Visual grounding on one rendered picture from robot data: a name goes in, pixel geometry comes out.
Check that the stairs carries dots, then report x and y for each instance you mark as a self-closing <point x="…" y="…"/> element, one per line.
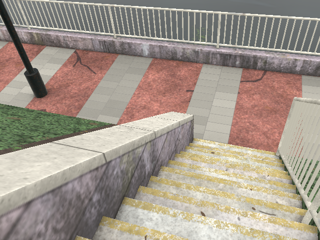
<point x="213" y="191"/>

